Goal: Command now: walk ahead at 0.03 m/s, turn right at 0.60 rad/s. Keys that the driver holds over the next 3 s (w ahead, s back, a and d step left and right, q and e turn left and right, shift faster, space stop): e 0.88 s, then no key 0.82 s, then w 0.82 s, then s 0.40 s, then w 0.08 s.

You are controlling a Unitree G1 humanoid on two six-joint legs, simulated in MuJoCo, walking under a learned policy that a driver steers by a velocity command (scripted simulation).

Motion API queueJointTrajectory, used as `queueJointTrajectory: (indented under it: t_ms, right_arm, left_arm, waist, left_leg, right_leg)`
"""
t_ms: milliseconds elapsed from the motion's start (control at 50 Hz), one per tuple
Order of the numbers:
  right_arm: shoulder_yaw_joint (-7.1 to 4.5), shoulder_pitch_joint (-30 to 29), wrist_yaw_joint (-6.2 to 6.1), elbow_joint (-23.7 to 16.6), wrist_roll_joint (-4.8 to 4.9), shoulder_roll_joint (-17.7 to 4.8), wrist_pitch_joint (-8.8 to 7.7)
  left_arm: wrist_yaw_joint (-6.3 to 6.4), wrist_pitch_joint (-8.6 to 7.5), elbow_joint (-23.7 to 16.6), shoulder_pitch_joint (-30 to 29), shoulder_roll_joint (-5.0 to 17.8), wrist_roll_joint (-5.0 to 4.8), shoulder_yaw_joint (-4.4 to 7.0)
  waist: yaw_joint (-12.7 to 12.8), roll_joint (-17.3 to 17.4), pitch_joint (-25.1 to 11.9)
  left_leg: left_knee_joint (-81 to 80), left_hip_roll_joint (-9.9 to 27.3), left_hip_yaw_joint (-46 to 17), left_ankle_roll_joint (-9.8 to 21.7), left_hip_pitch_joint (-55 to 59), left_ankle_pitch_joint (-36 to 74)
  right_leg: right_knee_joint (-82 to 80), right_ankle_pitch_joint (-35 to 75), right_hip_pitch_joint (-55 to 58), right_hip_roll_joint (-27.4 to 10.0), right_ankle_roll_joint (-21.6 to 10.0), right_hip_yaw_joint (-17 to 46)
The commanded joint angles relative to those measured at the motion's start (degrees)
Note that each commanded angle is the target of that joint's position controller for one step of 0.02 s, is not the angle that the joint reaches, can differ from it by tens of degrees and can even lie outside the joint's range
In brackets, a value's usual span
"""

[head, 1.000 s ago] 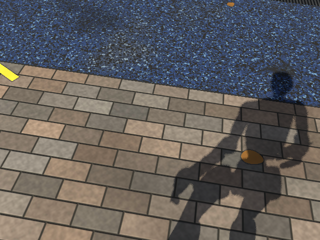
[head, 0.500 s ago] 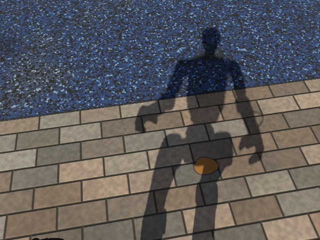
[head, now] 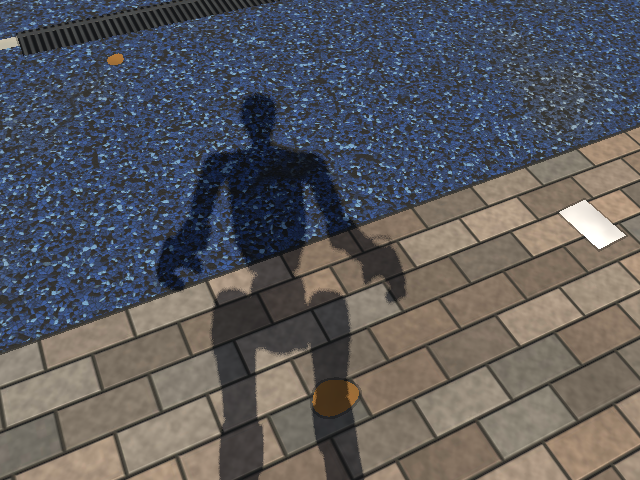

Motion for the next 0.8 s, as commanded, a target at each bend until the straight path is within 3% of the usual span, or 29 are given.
queueJointTrajectory:
  t_ms: [20, 40, 80, 120, 200, 260, 320, 340, 360, 380, 400, 420, 440, 460, 520, 600, 660, 740, 800]
  right_arm:
    - [-2.01, -2.3, -0.48, -5.35, 0.48, -7.29, -0.15]
    - [-1.87, -2.84, -0.72, -5.41, 1.15, -7.0, 0.15]
    - [-1.85, -2.2, -1.24, -5.33, 0.8, -7.28, 0.91]
    - [-2.24, -0.44, -1.73, -5.07, 0.51, -8.07, 1.54]
    - [-3.35, -0.79, -1.5, -5.1, 0.98, -10.78, 2.1]
    - [-3.75, -1.03, -0.84, -4.8, 1.87, -11.65, 2.0]
    - [-3.72, -1.82, -0.66, -4.08, 3.33, -11.08, 1.95]
    - [-3.23, 1.35, -0.41, -2.73, 2.96, -8.87, 1.87]
    - [-1.84, 1.7, 0.03, -4.55, -0.05, -4.71, 1.85]
    - [-2.11, -4.3, -0.61, -7.38, 0.02, -6.03, 1.55]
    - [-2.83, -6.28, -0.96, -7.4, 1.1, -8.33, 1.57]
    - [-3.16, -5.73, -1.17, -6.86, 1.64, -8.82, 1.7]
    - [-3.39, -4.54, -1.61, -5.62, 1.24, -8.72, 1.86]
    - [-3.57, -3.66, -1.82, -5.39, 0.83, -8.96, 2.02]
    - [-3.29, -2.11, -1.25, -4.97, 1.32, -7.48, 1.79]
    - [-2.63, -4.54, -0.98, -5.79, 1.44, -6.11, 1.61]
    - [-2.51, -5.14, -0.48, -6.06, 1.65, -6.09, 1.25]
    - [-2.66, -4.46, 0.31, -6.34, 2.1, -6.53, 0.4]
    - [-2.86, -1.75, 0.99, -5.96, 2.23, -6.56, -0.29]
  left_arm:
    - [0.36, 0.2, -1.58, 5.0, 8.91, -0.41, 3.35]
    - [0.36, 0.8, -1.78, 4.53, 7.73, -0.36, 3.03]
    - [-0.07, 1.21, -2.77, 2.68, 4.85, -0.98, 2.15]
    - [-0.22, 1.13, -4.33, -0.43, 3.62, -1.11, 1.62]
    - [-1.16, 0.99, -5.77, -1.94, 2.79, -0.52, 0.99]
    - [-1.94, 1.34, -5.85, -0.89, 3.95, -0.58, 1.51]
    - [-2.52, 1.43, -4.08, 4.12, 3.91, -0.52, 2.25]
    - [-2.05, 1.28, -3.47, 6.27, 5.7, -0.35, 3.02]
    - [-1.01, 0.87, -4.46, 8.01, 12.96, -0.09, 4.62]
    - [-1.5, -0.49, -5.6, 7.38, 14.4, 1.98, 4.35]
    - [-1.82, -1.71, -5.29, 6.62, 11.9, 2.43, 3.65]
    - [-1.6, -2.38, -4.79, 3.92, 10.19, 1.71, 3.03]
    - [-1.23, -2.37, -4.95, 1.47, 8.58, 0.62, 2.56]
    - [-0.88, -2.15, -5.09, -0.25, 7.74, -0.13, 2.07]
    - [-0.08, -1.83, -5.04, 0.07, 7.2, 0.41, 1.59]
    - [0.5, -1.47, -4.55, 1.3, 8.43, 0.17, 2.03]
    - [0.37, -1.08, -4.73, 0.84, 9.17, 0.28, 2.32]
    - [-0.29, -0.56, -4.95, -0.3, 9.48, 0.01, 2.46]
    - [-0.36, -0.09, -5.18, -2.09, 9.2, -0.75, 2.4]
  waist:
    - [1.61, 8.83, -5.56]
    - [1.17, 8.95, -4.6]
    - [0.33, 10.67, -3.7]
    - [-1.62, 12.66, -4.28]
    - [-2.59, 13.93, -6.23]
    - [-2.35, 14.58, -6.0]
    - [0.73, 12.63, -5.94]
    - [0.93, 7.2, -6.05]
    - [-0.54, -11.87, -6.27]
    - [2.46, -14.73, -7.08]
    - [3.32, -8.83, -6.84]
    - [1.44, -6.92, -4.99]
    - [0.35, -4.5, -4.69]
    - [-0.47, -5.13, -4.5]
    - [-1.0, -5.37, -6.55]
    - [0.38, -5.52, -5.92]
    - [0.9, -6.19, -5.19]
    - [1.05, -6.71, -5.44]
    - [-0.67, -6.75, -6.26]
  left_leg:
    - [-8.84, 17.51, -14.45, 11.19, 13.26, 26.04]
    - [-8.91, 16.67, -12.07, 10.93, 13.0, 25.87]
    - [-10.5, 13.94, -6.42, 10.84, 12.11, 24.3]
    - [-10.99, 14.79, -4.94, 11.81, 15.32, 23.59]
    - [-11.09, 17.3, -1.99, 12.44, 14.55, 22.45]
    - [-10.3, 18.65, -0.92, 11.87, 13.5, 19.94]
    - [-4.29, 17.47, 2.37, 7.64, 10.02, 14.97]
    - [2.31, 14.93, 6.16, 3.44, 4.11, 8.1]
    - [21.05, 7.52, 12.07, -2.83, -12.08, -16.7]
    - [32.9, 1.63, 3.79, -4.28, -19.65, -26.85]
    - [38.0, 2.73, -0.08, -3.71, -19.96, -23.89]
    - [37.99, 3.4, -1.05, -2.94, -20.15, -18.71]
    - [36.61, 3.87, -1.48, -2.97, -20.01, -14.68]
    - [36.13, 3.6, -1.43, -3.39, -18.83, -11.8]
    - [34.76, 1.63, -1.06, -4.26, -15.61, -7.26]
    - [22.87, 0.54, -1.96, -4.92, -14.33, -6.36]
    - [16.69, -0.41, -2.55, -4.7, -10.39, -7.72]
    - [9.9, -1.78, -2.89, -3.73, -5.16, -9.45]
    - [-0.8, -2.29, -2.41, -2.36, 0.98, -5.34]
  right_leg:
    - [19.32, -1.34, -9.9, -4.4, 3.71, -1.48]
    - [21.07, 1.18, -10.88, -4.96, 4.67, -2.16]
    - [17.9, 4.51, -9.7, -5.67, 5.68, -5.8]
    - [11.95, 5.31, -9.98, -7.01, 6.33, -7.49]
    - [-0.18, 5.16, -1.79, -9.6, 5.35, -10.23]
    - [-8.0, 6.43, 3.19, -9.4, 3.46, -12.45]
    - [-23.7, 16.4, 13.04, -7.27, -0.78, -14.76]
    - [-28.74, 23.68, 20.46, -8.2, -2.93, -10.76]
    - [-30.06, 44.92, 30.04, -23.73, -9.0, 10.46]
    - [-31.05, 48.64, 24.67, -31.03, -19.79, 20.5]
    - [-32.18, 43.15, 23.23, -28.41, -19.4, 16.77]
    - [-31.98, 39.12, 21.75, -24.97, -16.01, 12.38]
    - [-31.59, 35.94, 21.39, -22.29, -13.21, 9.99]
    - [-31.53, 36.99, 20.12, -21.02, -12.32, 8.73]
    - [-31.42, 38.22, 19.72, -19.13, -12.57, 7.94]
    - [-31.01, 31.78, 20.89, -18.43, -12.54, 11.09]
    - [-30.74, 27.13, 18.22, -18.03, -12.84, 14.38]
    - [-29.23, 29.29, 17.07, -17.32, -12.79, 19.14]
    - [-26.66, 32.4, 17.2, -15.5, -11.15, 21.27]
Next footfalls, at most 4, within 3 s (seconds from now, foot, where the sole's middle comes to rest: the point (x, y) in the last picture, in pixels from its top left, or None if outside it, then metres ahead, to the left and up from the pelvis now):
0.34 right None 0.01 -0.14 -0.77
0.84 left None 0.09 0.05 -0.77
1.20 right None -0.08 -0.15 -0.77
2.42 right None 0.28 -0.37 -0.77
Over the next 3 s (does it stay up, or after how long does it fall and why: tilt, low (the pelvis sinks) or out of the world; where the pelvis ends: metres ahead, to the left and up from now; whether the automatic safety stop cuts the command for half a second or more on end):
stays up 0.36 -0.29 0.00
